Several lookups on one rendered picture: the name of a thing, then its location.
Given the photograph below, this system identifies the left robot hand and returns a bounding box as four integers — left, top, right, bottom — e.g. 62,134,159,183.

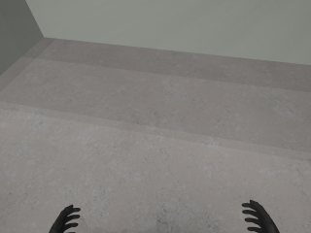
49,204,81,233

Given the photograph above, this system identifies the right robot hand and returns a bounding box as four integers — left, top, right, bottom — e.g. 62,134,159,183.
242,200,280,233

